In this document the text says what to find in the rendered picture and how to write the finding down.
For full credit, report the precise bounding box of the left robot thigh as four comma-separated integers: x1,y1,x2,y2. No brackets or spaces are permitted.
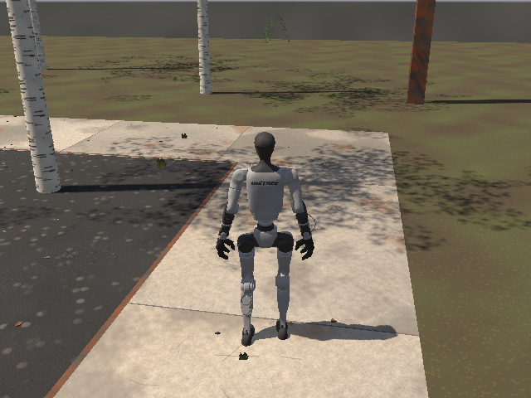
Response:
237,232,256,294

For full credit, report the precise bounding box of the right robot upper arm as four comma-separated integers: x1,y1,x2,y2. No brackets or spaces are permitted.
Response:
282,167,304,214

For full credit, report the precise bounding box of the left robot forearm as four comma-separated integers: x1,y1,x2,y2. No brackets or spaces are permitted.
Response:
218,202,235,240

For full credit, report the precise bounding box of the robot right hand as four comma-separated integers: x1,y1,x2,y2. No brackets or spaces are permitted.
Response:
295,237,314,260

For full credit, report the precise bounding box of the left robot upper arm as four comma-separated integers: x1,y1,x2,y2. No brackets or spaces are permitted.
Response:
226,168,248,215

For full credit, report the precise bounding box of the robot right shin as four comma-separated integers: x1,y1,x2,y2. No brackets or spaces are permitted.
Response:
277,275,290,328

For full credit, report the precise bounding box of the right robot forearm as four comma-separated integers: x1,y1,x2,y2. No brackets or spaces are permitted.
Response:
296,201,312,240

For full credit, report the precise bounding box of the robot left hand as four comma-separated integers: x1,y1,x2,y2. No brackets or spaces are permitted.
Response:
216,238,235,260

